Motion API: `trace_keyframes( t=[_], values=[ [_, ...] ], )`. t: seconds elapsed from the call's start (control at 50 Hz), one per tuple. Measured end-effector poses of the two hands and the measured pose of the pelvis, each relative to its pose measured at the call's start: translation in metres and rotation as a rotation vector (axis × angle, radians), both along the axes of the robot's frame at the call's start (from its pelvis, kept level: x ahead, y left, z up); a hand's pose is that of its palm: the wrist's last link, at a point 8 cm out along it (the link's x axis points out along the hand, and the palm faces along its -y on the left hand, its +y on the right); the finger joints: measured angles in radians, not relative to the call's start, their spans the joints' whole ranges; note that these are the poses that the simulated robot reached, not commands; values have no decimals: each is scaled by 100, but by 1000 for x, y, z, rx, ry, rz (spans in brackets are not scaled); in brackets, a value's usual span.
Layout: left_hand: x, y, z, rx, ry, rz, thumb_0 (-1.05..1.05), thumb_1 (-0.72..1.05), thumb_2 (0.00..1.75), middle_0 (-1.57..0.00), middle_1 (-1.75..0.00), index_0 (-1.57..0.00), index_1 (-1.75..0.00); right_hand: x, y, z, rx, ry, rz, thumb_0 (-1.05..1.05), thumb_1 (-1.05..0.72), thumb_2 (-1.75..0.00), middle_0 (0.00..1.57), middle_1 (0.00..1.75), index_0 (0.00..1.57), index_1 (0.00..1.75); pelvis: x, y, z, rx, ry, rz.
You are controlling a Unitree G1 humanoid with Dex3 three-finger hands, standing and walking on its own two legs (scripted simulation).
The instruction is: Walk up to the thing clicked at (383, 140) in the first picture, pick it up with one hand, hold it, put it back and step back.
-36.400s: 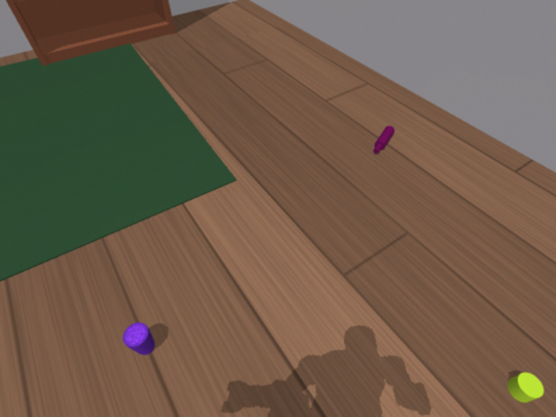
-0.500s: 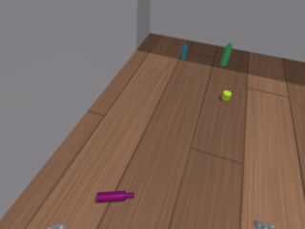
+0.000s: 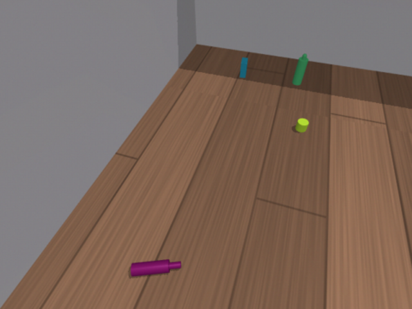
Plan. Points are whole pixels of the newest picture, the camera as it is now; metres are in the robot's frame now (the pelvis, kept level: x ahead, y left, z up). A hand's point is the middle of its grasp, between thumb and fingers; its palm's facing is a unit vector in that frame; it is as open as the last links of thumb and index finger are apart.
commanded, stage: walk up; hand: left
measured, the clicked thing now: (156, 267) +0.42 +0.26 -0.75
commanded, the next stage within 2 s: stand in 0.30 s
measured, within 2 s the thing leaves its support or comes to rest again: neither
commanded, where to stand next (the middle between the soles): +0.05 +0.00 m, yaw +3 degrees
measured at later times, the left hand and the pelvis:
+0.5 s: hand out of the picture +0.10 +0.25 -0.15, palm faces -0.02 -0.94 -0.34, open 7.4 cm; pelvis +0.01 +0.00 +0.00, yaw +1 degrees
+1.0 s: hand out of the picture +0.08 +0.25 -0.15, palm faces +0.00 -0.94 -0.35, open 7.4 cm; pelvis +0.01 -0.01 +0.00, yaw +2 degrees
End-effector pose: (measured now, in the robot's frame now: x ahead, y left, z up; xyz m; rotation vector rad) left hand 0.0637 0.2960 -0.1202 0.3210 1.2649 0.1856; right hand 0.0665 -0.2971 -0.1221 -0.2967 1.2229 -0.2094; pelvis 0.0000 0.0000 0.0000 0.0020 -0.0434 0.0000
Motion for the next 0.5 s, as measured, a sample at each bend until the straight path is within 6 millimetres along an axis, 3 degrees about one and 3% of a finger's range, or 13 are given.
trace_keyframes(
  t=[0.5],
  values=[
    [26,-6,6,6,-75,-7,1,90,90,-20,-30,-20,-30,14,-5,2,-5,-10,7,1,-90,-90,20,30,21,30,7,-5,1,0,9,19]
  ],
)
